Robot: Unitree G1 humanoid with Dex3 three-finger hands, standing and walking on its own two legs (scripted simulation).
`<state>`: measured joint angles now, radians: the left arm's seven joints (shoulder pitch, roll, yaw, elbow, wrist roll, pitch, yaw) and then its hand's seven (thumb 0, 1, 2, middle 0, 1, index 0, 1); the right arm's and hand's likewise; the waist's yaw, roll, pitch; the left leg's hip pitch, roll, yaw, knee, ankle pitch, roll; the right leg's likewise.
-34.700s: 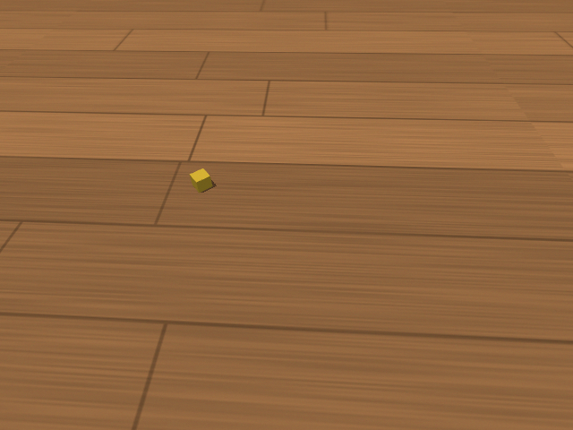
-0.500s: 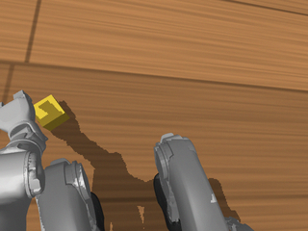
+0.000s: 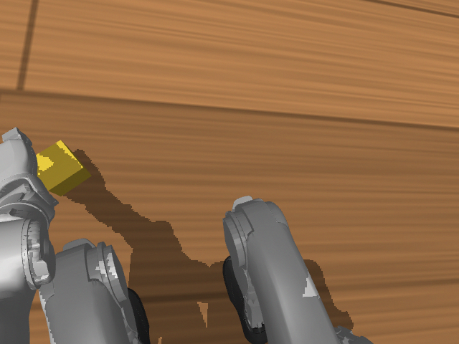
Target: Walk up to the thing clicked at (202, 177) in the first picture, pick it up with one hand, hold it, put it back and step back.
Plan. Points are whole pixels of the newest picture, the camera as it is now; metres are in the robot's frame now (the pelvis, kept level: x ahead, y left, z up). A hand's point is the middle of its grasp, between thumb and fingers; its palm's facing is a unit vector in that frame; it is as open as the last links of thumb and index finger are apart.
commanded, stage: rise first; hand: left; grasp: from above
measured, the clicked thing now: (60, 169) +0.49 +0.25 -0.28
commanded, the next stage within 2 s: approach in 0.68 s
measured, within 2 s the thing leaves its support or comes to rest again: neither
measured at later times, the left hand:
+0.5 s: hand (25, 181) +0.45 +0.27 -0.17, palm faces -0.35 -0.22 -0.91, open 13.1 cm
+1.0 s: hand (32, 172) +0.46 +0.26 -0.17, palm faces -0.34 -0.21 -0.92, open 13.8 cm
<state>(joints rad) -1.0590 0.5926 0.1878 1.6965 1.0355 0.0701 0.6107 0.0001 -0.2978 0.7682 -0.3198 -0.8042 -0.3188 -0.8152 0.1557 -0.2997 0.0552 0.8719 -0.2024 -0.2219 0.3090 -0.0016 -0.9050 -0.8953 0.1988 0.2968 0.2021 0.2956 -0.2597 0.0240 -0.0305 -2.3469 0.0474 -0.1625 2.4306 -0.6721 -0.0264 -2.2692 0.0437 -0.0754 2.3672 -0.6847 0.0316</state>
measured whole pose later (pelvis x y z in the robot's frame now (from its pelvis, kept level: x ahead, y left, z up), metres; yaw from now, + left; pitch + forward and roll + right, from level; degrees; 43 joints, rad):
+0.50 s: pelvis +0.00 +0.00 +0.00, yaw +0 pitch +33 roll -7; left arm -1.04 0.60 0.17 1.66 1.04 0.06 0.60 0.00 -0.35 0.81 -0.29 -0.82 -0.28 -0.84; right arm 0.15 -0.30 0.05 0.87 -0.20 -0.22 0.32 0.00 -0.90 -0.89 0.20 0.30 0.20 0.30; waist -0.25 0.02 -0.03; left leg -2.35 0.05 -0.17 2.44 -0.68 -0.03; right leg -2.27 0.04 -0.08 2.37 -0.69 0.03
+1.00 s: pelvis +0.00 +0.00 +0.00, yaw +0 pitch +33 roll -7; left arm -1.11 0.60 0.13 1.73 1.05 0.07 0.63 0.00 -0.47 0.91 -0.19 -0.91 -0.18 -0.93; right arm 0.15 -0.30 0.06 0.88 -0.22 -0.23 0.32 0.00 -0.90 -0.89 0.20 0.30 0.20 0.30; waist -0.28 0.01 -0.03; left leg -2.35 0.04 -0.17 2.43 -0.67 -0.03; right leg -2.27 0.04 -0.08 2.36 -0.69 0.03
